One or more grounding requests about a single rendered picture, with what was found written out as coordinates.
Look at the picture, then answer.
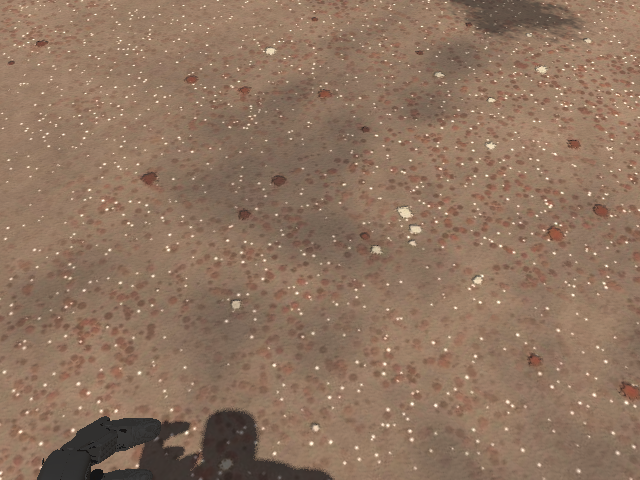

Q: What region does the left robot hand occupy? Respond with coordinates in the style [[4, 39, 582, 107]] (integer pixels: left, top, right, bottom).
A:
[[37, 416, 161, 480]]

